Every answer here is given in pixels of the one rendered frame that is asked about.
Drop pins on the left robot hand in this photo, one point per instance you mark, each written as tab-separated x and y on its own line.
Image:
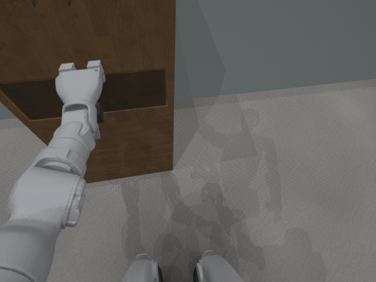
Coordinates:
84	84

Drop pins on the robot right thigh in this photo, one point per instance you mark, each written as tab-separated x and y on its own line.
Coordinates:
216	269

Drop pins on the left robot forearm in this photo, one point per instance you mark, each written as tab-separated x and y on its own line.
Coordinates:
70	146

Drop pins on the robot thigh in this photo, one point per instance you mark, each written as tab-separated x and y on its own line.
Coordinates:
216	269
142	271

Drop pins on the handle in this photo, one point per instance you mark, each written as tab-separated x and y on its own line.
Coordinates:
99	113

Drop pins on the drawer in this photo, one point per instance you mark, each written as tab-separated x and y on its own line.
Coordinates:
38	99

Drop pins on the robot left thigh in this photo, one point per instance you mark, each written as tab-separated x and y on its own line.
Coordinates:
142	271

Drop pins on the cabinet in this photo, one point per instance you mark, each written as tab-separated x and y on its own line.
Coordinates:
37	36

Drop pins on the left robot upper arm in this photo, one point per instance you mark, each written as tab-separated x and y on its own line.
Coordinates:
46	202

